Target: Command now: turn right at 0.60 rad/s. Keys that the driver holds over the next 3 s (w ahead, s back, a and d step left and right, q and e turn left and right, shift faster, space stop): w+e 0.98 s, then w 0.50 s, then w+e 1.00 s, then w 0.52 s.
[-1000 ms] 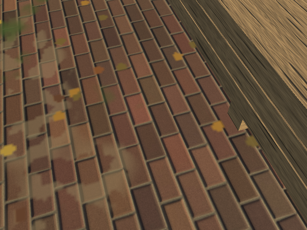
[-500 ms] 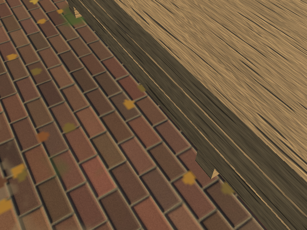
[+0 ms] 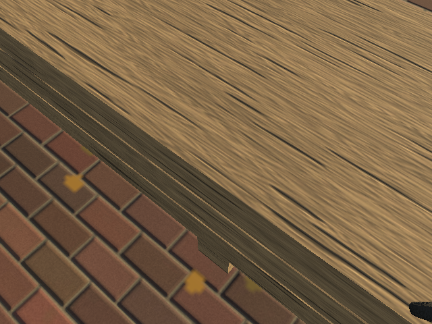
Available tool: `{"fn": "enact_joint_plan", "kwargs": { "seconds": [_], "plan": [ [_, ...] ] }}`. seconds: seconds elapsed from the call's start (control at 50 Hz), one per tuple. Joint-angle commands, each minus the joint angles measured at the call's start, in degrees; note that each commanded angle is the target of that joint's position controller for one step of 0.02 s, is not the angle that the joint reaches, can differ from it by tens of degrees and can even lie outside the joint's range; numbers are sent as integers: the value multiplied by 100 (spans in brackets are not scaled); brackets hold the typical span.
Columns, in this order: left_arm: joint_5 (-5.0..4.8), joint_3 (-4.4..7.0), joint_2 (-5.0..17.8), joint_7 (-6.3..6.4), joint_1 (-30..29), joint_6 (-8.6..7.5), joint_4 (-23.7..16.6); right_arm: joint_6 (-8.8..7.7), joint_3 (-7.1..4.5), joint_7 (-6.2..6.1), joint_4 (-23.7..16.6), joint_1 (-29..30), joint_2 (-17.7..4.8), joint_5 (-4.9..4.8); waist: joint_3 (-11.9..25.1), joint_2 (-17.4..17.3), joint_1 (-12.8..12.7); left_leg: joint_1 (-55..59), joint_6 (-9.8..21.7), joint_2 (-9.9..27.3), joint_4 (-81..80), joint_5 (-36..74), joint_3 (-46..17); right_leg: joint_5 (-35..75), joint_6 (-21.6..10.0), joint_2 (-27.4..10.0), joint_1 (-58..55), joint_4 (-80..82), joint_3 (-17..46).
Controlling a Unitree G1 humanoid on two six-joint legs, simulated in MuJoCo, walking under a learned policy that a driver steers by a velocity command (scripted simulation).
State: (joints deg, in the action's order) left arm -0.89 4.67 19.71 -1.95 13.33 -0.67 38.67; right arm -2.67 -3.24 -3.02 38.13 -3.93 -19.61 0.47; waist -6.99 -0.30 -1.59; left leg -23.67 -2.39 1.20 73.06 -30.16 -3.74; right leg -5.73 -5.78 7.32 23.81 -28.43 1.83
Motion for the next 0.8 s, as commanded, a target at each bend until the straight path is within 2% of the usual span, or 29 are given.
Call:
{"fn": "enact_joint_plan", "kwargs": {
  "seconds": [0.02,0.06,0.1,0.12,0.18,0.22,0.24,0.28,0.34,0.4,0.42,0.44,0.46,0.48,0.5,0.52,0.54,0.56,0.58,0.6,0.64,0.7,0.74,0.8],
  "plan": [
    [109,206,898,147,-116,-279,-592,240,-84,-50,-235,-408,-616,109,1651,-882,182,-782,-207,68,166,466,-657,3415,-897,-2271,-1953,640,2960],
    [70,191,931,218,-13,-327,-425,366,-45,-73,-449,-265,-464,112,1546,-246,224,-735,-178,-28,-236,531,-624,3330,-750,-2120,-1615,649,2614],
    [58,160,944,362,-125,-220,-396,400,-54,-70,-576,-11,-484,94,1437,258,197,-684,-226,-232,-500,770,-419,2735,-643,-1787,-1240,778,2267],
    [59,153,948,421,-131,-169,-386,415,-65,-66,-604,35,-464,83,1422,398,192,-708,-268,-309,-615,895,-377,2482,-587,-1674,-1178,796,2213],
    [26,113,863,536,-143,-54,-392,457,-65,-57,-678,156,-363,45,1386,676,147,-919,-391,-421,-932,1150,-355,1544,-471,-1506,-1267,787,2303],
    [11,116,824,588,-165,-15,-434,425,-57,-77,-738,295,-280,14,1373,800,86,-984,-419,-458,-1309,1257,-355,994,-372,-1439,-1409,748,2422],
    [51,102,747,597,-123,10,-436,419,-23,-78,-765,389,-146,40,1335,838,59,-902,-400,-501,-1538,1288,-307,818,-286,-1385,-1404,734,2423],
    [68,125,732,593,-139,52,-482,386,-21,-59,-805,465,-74,16,1305,1023,11,-750,-336,-540,-2050,1252,-277,520,-207,-1334,-1498,703,2566],
    [137,140,676,544,-209,121,-595,322,-48,-37,-784,450,-89,-26,1277,1330,-50,-348,-196,-614,-2861,1059,-255,427,-206,-1341,-1599,688,2863],
    [91,178,670,510,-278,146,-674,249,-96,48,-696,219,-151,-90,1232,1445,-57,100,-56,-614,-3770,984,-219,554,-237,-1335,-1685,633,3225],
    [61,192,677,525,-375,170,-707,199,-146,93,-635,49,-204,-141,1244,1468,27,341,-5,-587,-4238,1164,-228,558,-224,-1274,-1660,578,3339],
    [-1,187,642,544,-528,187,-757,158,-188,134,-520,-221,-238,-134,1227,1340,195,772,86,-523,-4981,1712,-129,370,-119,-1156,-1480,456,3326],
    [-29,162,525,552,-494,201,-777,130,-242,144,-445,-335,-342,-66,1242,930,208,1430,228,-182,-5522,2284,-225,-403,92,-889,-965,126,3089],
    [49,96,231,509,-65,216,-690,147,-258,133,-522,-292,-532,79,1413,-329,-30,2256,662,925,-5614,2907,-1189,-2095,423,-298,-57,-1189,2190],
    [16,206,584,535,-73,145,-835,174,-293,165,-631,-297,-808,351,1171,-1327,-28,1853,1646,1953,-5577,4208,-2385,-3264,828,389,1072,-2525,1349],
    [94,361,1115,532,-185,99,-866,131,-291,176,-627,-259,-636,369,1076,-1160,7,1348,2008,2247,-5666,4505,-2365,-3052,1150,-111,1071,-3792,1201],
    [67,419,1205,532,-68,139,-727,122,-210,141,-667,18,-356,284,979,-880,-103,1241,1756,1852,-5553,4296,-1714,-2644,1232,-257,1046,-4310,1119],
    [69,397,1011,557,14,211,-590,136,-155,106,-708,128,-213,213,967,-628,-128,1245,1469,1427,-5423,4061,-1191,-2289,1276,-239,1070,-4689,1056],
    [106,373,860,583,63,261,-578,157,-131,63,-709,143,-232,100,953,-473,-142,1252,1348,1265,-5320,4167,-882,-2039,1285,-233,1144,-5035,928],
    [91,324,707,577,19,276,-593,183,-93,13,-711,75,-223,77,919,-458,-84,1242,1369,1144,-5289,4475,-604,-1861,1327,-221,1185,-5256,768],
    [21,242,482,592,-302,248,-730,238,-52,-55,-679,-232,-217,139,964,-616,93,1560,1469,995,-5309,4625,-247,-1603,1408,-314,1379,-4975,485],
    [22,164,367,589,-640,223,-863,318,-80,-111,-639,-603,-320,155,1171,-771,316,2331,1643,1246,-5375,4577,-336,-1622,1517,-516,1606,-4231,415],
    [49,147,359,543,-641,216,-868,328,-130,-119,-624,-655,-447,133,1277,-754,341,2516,1723,1454,-5488,4236,-404,-1730,1531,-667,1495,-3841,369],
    [60,140,377,491,-676,215,-892,309,-169,-109,-593,-575,-531,88,1196,-741,340,2371,1783,1614,-5711,3342,-385,-1760,1443,-880,1240,-3337,282]
  ]
}}
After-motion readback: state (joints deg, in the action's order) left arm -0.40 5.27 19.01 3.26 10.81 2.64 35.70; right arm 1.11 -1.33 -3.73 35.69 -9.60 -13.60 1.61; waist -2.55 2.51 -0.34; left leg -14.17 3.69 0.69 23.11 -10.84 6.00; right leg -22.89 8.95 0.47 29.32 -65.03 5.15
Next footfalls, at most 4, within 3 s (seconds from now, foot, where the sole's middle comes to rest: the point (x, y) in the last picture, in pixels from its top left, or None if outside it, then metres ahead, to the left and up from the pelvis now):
0.48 left None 0.15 0.17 -0.76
1.06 right None -0.04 0.00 -0.76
1.42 left None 0.10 0.19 -0.76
1.94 right None -0.09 0.00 -0.76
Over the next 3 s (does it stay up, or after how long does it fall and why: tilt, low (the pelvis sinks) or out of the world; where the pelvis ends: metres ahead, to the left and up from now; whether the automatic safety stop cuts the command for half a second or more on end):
stays up -0.01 0.11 0.01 its command is cut before an obstacle from the start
